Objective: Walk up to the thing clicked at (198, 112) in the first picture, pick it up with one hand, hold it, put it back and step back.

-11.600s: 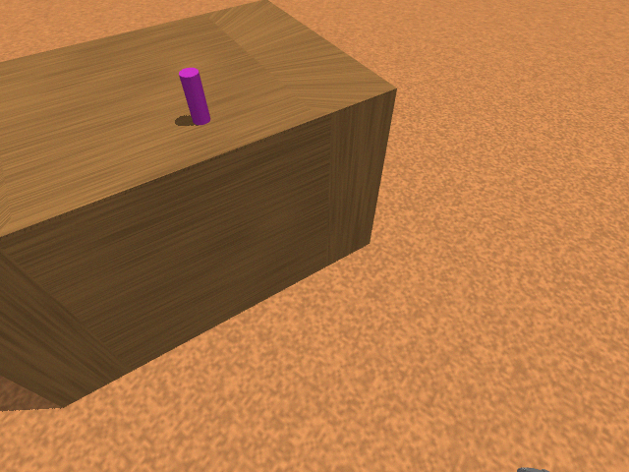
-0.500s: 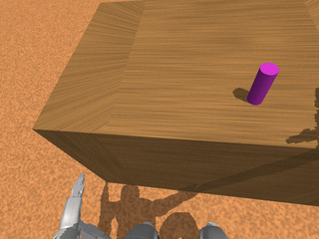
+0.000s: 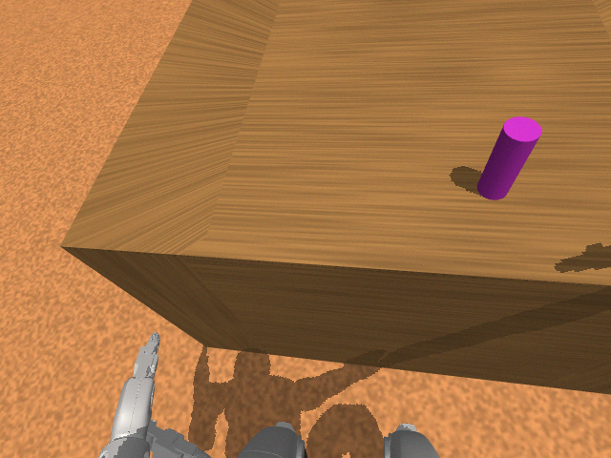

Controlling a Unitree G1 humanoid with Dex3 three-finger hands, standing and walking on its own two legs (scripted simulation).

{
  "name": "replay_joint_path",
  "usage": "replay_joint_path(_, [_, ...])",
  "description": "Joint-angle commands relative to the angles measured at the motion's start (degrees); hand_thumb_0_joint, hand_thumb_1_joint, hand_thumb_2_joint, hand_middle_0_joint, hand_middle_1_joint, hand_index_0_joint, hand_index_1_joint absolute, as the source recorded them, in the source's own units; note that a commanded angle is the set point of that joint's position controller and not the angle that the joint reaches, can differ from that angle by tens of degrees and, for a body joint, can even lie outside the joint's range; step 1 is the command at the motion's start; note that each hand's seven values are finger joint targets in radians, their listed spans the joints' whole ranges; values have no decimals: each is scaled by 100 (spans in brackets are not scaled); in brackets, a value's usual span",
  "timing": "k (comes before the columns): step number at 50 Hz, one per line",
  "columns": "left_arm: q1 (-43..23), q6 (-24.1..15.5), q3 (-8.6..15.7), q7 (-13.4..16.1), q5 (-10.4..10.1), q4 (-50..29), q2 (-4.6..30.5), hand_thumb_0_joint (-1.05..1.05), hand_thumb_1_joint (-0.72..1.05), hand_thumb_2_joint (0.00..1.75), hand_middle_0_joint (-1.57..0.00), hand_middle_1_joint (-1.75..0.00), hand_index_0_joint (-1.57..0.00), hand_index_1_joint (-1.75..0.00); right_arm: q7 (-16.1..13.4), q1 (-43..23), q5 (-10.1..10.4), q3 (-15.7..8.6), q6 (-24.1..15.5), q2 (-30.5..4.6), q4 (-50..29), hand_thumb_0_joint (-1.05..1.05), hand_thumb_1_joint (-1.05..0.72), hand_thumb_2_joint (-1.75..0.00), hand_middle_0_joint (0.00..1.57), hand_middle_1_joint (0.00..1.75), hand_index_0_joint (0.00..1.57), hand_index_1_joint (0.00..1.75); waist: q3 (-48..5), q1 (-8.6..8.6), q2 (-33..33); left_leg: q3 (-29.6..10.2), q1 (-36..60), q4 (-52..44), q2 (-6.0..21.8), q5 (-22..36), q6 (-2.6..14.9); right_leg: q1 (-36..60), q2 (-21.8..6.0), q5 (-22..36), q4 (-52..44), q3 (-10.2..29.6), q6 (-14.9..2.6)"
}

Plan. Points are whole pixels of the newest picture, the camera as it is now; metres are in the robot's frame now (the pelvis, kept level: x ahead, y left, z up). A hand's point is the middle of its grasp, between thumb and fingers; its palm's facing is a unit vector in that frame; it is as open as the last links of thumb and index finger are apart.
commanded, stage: approach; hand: right
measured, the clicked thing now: (505, 161) +0.51 -0.21 +0.03
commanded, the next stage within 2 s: close in in 0.44 s
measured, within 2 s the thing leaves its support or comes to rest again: neither
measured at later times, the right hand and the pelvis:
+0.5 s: hand out of the picture +0.44 -0.32 +0.06, palm faces +0.07 +1.00 +0.06, open 17.6 cm; pelvis -0.01 +0.00 -0.02, yaw +0 degrees
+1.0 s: hand (530, 169) +0.48 -0.24 +0.04, palm faces +0.14 +0.99 +0.02, open 17.7 cm; pelvis -0.02 +0.01 -0.04, yaw +2 degrees
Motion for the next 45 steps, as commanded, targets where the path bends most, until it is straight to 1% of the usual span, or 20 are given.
replay_joint_path(1, [-456, -294, 401, 139, -58, -1301, 985, 0, -55, 5, -4, -5, -5, -5, -54, -2009, 173, -204, -333, -2292, -1152, 0, 58, -6, 4, 6, 4, 6, -2204, -136, -1305, 140, 602, -379, -136, 1676, 328, 2136, 123, 2287, -600, -33, -98])
replay_joint_path(4, [137, -214, 454, 138, -54, -548, 944, 0, -54, 5, -5, -5, -5, -4, -46, -1885, 133, -240, -295, -2432, -1076, 0, 56, -6, 4, 6, 4, 6, -1971, -217, -1520, 105, 588, -371, -99, 1687, 336, 1925, 162, 2125, -628, -75, -102])
replay_joint_path(6, [-256, -281, 223, 114, -50, -1108, 834, 0, -56, 6, -5, -4, -4, -5, -4, -2037, 150, -76, -315, -2202, -1094, 0, 59, -4, 5, 5, 5, 5, -2126, -145, -1225, 134, 620, -354, -135, 1714, 317, 1945, 134, 2193, -590, -30, -116])
replay_joint_path(8, [14, -264, 297, 122, -16, -878, 866, 0, -57, 6, -5, -5, -4, -5, 24, -1948, 101, 7, -298, -2146, -817, 0, 58, -5, 5, 5, 5, 5, -1898, -71, -1266, 152, 413, -317, -139, 1635, 326, 1852, 114, 2155, -571, -18, -89])
replay_joint_path(12, [4, -321, 534, 94, 15, -998, 1056, 0, -56, 5, -5, -5, -4, -5, 42, -2023, 168, 328, -377, -1636, -719, 0, 59, -5, 5, 5, 6, 5, -1820, 117, -1187, 147, 145, -218, -135, 1497, 323, 1724, 109, 1864, -484, -5, -128])
replay_joint_path(14, [-170, -351, 371, 41, 23, -1176, 931, 0, -56, 5, -5, -5, -4, -5, 42, -1974, 182, 649, -421, -1141, -472, 0, 58, -5, 5, 5, 6, 5, -1568, 175, -1068, 191, -173, -117, -170, 1254, 334, 1564, 70, 1711, -462, 44, -110])
replay_joint_path(17, [-55, -382, 367, -42, 55, -1281, 889, 0, -56, 5, -5, -5, -5, -6, -52, -2178, 241, 768, -616, -764, -581, 0, 58, -6, 5, 6, 6, 6, -1765, 268, -1063, 194, -467, 58, -178, 1140, 329, 1492, 53, 1668, -300, 79, -95])
replay_joint_path(19, [190, -385, 539, -64, 81, -1481, 1030, 0, -55, 5, -5, -5, -5, -5, -164, -2365, 273, 697, -782, -779, -980, 0, 58, -7, 5, 6, 6, 6, -2227, 310, -1262, 178, -485, 161, -172, 1132, 316, 1713, 68, 1628, -220, 75, -87])
replay_joint_path(21, [702, -283, 467, -153, 109, -1055, 806, 0, -54, 4, -5, -5, -5, -5, -320, -2598, 258, 565, -954, -856, -1335, 0, 57, -7, 4, 6, 5, 6, -2488, 260, -1681, 146, -662, 361, -166, 1291, 319, 1832, 90, 2077, -31, 55, -72])
replay_joint_path(23, [223, -300, 718, -175, 112, -1767, 1076, 0, -54, 4, -5, -5, -5, -5, -537, -2456, 273, 466, -1076, -751, -1318, 0, 60, -6, 4, 6, 5, 6, -2701, 307, -1420, 187, -697, 467, -188, 1329, 315, 1782, 62, 2221, 118, 89, -61])
replay_joint_path(27, [457, -102, 670, -279, 182, -1798, 913, 0, -53, 3, -5, -5, -5, -4, -1055, -2738, 57, 290, -1353, -907, -1753, 0, 61, -6, 3, 6, 4, 6, -3179, 190, -1878, 172, -768, 679, -206, 1482, 351, 1918, 18, 2821, 366, 56, 21])
replay_joint_path(30, [437, 76, 915, -328, 194, -1937, 1034, 0, -55, 4, -5, -5, -6, -4, -1424, -2722, -91, 167, -1429, -947, -1816, 0, 61, -5, 4, 5, 4, 5, -3186, 117, -1933, 151, -597, 731, -203, 1450, 367, 1643, 43, 2466, 395, -1, 21])
replay_joint_path(34, [-87, 194, 779, -415, 208, -2575, 850, 0, -54, 3, -5, -5, -6, -4, -1873, -3116, -316, 120, -1515, -801, -2142, 0, 61, -5, 3, 5, 3, 5, -3603, -3, -2086, 166, -377, 810, -250, 1447, 401, 1657, 8, 2473, 438, 1, 53])
replay_joint_path(35, [93, 244, 746, -439, 232, -2372, 773, 0, -54, 3, -5, -5, -6, -4, -1908, -2667, -356, 363, -1444, -288, -1541, 0, 61, -4, 3, 5, 3, 5, -3347, 88, -1864, 220, -426, 806, -275, 1442, 398, 1531, 1, 2414, 427, -1, 52])
replay_joint_path(36, [184, 295, 664, -489, 212, -2349, 652, 0, -54, 4, -5, -4, -6, -4, -1954, -2486, -386, 396, -1420, -165, -1469, 0, 61, -5, 3, 6, 3, 6, -3129, 37, -1864, 213, -384, 784, -275, 1398, 402, 1366, 16, 2284, 385, -15, 40])
replay_joint_path(37, [151, 329, 754, -505, 197, -2421, 707, 0, -54, 3, -5, -5, -6, -4, -1980, -2304, -419, 494, -1385, 18, -1235, 0, 61, -5, 3, 5, 3, 5, -2999, 170, -1612, 231, -427, 741, -278, 1367, 391, 1208, 14, 2063, 351, -11, 6])
replay_joint_path(39, [-220, 309, 913, -499, 167, -3044, 905, 0, -54, 3, -5, -4, -6, -3, -2070, -2661, -509, 436, -1389, -199, -1678, 0, 61, -5, 3, 5, 3, 5, -3317, 181, -1629, 179, -238, 718, -240, 1443, 372, 1284, 4, 1904, 354, -52, -20])
replay_joint_path(42, [428, 383, 901, -599, 116, -2601, 765, 0, -54, 3, -5, -4, -6, -3, -2071, -2108, -413, 655, -1266, 431, -837, 0, 61, -5, 3, 6, 3, 6, -2045, 377, -997, 168, -480, 616, -243, 1127, 319, 419, 26, 1190, 314, -81, -111])
replay_joint_path(43, [662, 389, 820, -634, 97, -2516, 649, 0, -54, 3, -5, -4, -6, -3, -2058, -1993, -391, 661, -1243, 516, -774, 0, 61, -6, 2, 6, 3, 6, -2021, 421, -830, 159, -503, 619, -241, 1223, 287, 401, 20, 1235, 377, -84, -145])
replay_joint_path(45, [479, 368, 739, -669, 82, -3147, 632, 0, -54, 3, -5, -4, -5, -3, -2069, -2381, -365, 563, -1278, 335, -1390, 0, 61, -5, 3, 6, 4, 6, -2651, 429, -822, 122, -251, 689, -223, 1405, 277, 613, 22, 1403, 417, -94, -158])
